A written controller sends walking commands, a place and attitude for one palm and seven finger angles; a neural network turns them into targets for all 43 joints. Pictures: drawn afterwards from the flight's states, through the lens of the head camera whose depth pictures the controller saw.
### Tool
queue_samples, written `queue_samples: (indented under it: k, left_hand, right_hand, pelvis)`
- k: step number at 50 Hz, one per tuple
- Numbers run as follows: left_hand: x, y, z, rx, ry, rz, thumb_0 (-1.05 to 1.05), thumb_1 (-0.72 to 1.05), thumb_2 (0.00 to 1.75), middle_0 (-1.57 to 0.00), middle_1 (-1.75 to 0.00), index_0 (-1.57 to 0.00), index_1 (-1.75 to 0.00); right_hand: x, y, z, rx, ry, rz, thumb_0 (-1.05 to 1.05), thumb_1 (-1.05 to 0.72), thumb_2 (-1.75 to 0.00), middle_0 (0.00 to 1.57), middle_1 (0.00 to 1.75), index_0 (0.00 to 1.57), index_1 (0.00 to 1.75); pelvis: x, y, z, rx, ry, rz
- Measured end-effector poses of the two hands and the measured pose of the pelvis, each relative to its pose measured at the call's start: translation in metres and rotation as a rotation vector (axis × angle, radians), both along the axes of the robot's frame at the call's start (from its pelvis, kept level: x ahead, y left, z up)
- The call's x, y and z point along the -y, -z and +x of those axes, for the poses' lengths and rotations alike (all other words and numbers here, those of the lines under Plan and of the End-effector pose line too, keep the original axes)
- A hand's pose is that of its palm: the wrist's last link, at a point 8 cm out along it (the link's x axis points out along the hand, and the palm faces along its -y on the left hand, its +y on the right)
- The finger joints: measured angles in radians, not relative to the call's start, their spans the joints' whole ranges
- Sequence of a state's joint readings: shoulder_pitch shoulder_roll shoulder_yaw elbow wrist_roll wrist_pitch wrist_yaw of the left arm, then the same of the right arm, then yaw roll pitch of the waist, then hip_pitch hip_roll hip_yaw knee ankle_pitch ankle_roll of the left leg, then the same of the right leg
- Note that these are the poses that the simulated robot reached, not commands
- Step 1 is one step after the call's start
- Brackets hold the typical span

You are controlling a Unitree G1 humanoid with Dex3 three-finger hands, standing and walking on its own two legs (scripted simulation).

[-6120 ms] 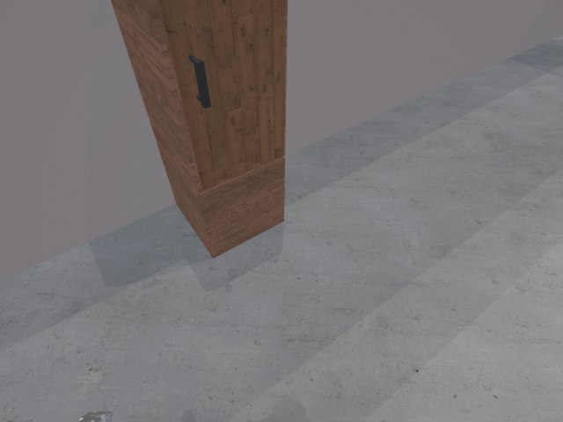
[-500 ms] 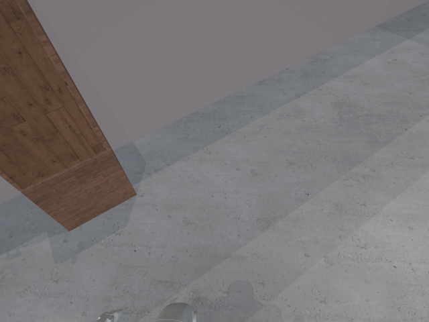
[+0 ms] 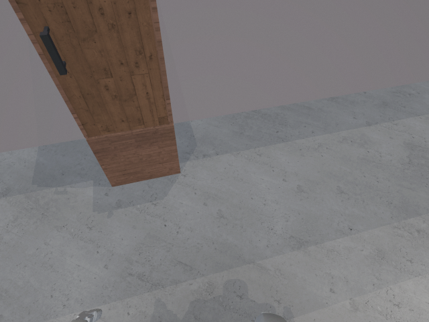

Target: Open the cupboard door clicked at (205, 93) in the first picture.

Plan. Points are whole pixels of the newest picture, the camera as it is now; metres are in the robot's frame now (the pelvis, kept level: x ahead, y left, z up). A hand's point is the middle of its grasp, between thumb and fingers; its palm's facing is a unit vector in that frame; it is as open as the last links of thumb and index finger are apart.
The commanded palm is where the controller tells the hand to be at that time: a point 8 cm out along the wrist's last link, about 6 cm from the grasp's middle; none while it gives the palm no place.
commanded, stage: turn to face it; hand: left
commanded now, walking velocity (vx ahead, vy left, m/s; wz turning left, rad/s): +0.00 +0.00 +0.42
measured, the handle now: (55, 51) +0.78 +0.52 +0.04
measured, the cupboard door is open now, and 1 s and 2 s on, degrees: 0 0 0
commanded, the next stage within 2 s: take the last steps up to it in 0.30 s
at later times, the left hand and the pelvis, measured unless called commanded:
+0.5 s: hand out of the picture -0.03 +0.16 -0.16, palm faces +0.26 -0.93 -0.25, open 7.4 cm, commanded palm none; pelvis -0.01 -0.03 +0.00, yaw +13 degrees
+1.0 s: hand out of the picture +0.09 +0.22 -0.17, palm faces +0.27 -0.95 -0.18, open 7.4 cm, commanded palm none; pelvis +0.08 +0.03 +0.00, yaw +16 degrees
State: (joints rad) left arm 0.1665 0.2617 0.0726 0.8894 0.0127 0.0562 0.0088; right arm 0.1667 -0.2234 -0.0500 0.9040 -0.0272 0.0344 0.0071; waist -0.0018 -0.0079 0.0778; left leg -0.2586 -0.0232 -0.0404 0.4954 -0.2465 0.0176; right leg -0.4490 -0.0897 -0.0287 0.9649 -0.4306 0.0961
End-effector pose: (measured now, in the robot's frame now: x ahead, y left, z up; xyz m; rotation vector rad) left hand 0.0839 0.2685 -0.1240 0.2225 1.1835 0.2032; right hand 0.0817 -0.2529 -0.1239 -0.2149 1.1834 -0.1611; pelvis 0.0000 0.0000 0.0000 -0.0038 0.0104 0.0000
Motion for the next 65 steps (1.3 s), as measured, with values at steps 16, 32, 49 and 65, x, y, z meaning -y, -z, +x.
queue_samples:
  k: [16, 32, 49, 65]
  left_hand:
    - [0.066, -0.017, -0.048, 0.029, -0.121, 0.016, 0.00, 0.91, 0.90, -0.21, -0.30, -0.20, -0.30]
    - [0.038, 0.032, -0.189, -0.237, -0.366, -0.109, 0.00, 0.91, 0.90, -0.21, -0.30, -0.20, -0.30]
    - [0.002, 0.013, -0.027, -0.063, -0.264, -0.107, 0.00, 0.91, 0.90, -0.20, -0.30, -0.20, -0.29]
    - [0.014, 0.000, 0.109, 0.068, -0.308, -0.037, -0.03, 0.95, 0.90, -0.21, -0.30, -0.21, -0.30]
  right_hand:
    - [0.037, 0.024, 0.017, -0.068, -0.095, 0.067, 0.01, -0.91, -0.90, 0.20, 0.30, 0.19, 0.30]
    - [-0.039, 0.003, 0.062, 0.022, -0.310, -0.003, 0.01, -0.91, -0.90, 0.20, 0.30, 0.19, 0.30]
    - [-0.061, 0.016, -0.036, -0.335, -0.129, 0.051, 0.00, -0.91, -0.90, 0.20, 0.30, 0.20, 0.30]
    - [-0.040, 0.028, 0.128, -0.291, -0.169, 0.065, 0.01, -0.91, -0.90, 0.20, 0.30, 0.19, 0.30]
  pelvis:
    - [0.044, -0.001, 0.001, 0.025, -0.158, 0.048]
    - [0.000, 0.009, -0.005, 0.030, -0.250, 0.007]
    - [-0.029, -0.001, 0.071, 0.034, -0.272, 0.023]
    - [-0.013, 0.001, 0.192, 0.030, -0.304, 0.015]
